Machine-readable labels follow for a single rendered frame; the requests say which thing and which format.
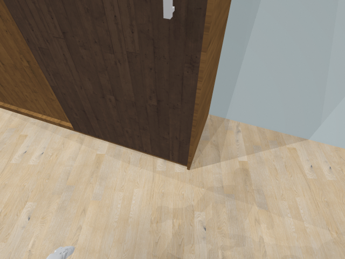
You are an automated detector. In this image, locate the handle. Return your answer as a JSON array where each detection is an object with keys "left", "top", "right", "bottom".
[{"left": 163, "top": 0, "right": 175, "bottom": 19}]

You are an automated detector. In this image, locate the robot left hand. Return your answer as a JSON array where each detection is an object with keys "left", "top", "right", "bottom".
[{"left": 46, "top": 246, "right": 74, "bottom": 259}]

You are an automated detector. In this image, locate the wardrobe door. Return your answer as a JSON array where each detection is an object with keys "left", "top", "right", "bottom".
[
  {"left": 3, "top": 0, "right": 208, "bottom": 165},
  {"left": 0, "top": 0, "right": 70, "bottom": 123}
]

